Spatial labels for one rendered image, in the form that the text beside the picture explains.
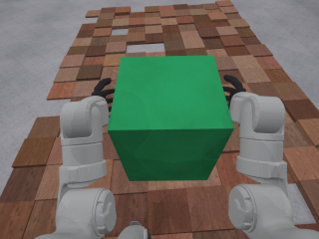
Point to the robot right forearm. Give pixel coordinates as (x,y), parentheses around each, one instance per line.
(261,122)

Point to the left robot shin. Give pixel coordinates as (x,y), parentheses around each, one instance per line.
(135,223)

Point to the robot left forearm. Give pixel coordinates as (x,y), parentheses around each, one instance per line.
(81,129)

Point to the left robot thigh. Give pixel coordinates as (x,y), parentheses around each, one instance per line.
(134,232)

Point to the left robot upper arm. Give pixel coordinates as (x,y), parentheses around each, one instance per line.
(84,213)

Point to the carton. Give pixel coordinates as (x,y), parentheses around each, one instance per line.
(169,119)

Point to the right robot upper arm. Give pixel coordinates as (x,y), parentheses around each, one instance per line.
(263,211)

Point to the left robot hand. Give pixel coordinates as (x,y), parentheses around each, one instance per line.
(98,91)

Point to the right robot hand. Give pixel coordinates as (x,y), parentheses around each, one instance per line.
(238,88)

